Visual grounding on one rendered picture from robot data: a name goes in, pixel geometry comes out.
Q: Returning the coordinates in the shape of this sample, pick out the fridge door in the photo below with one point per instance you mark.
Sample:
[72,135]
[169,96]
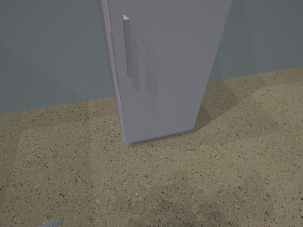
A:
[173,47]

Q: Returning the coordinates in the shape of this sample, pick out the handle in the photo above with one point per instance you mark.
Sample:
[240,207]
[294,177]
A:
[128,45]

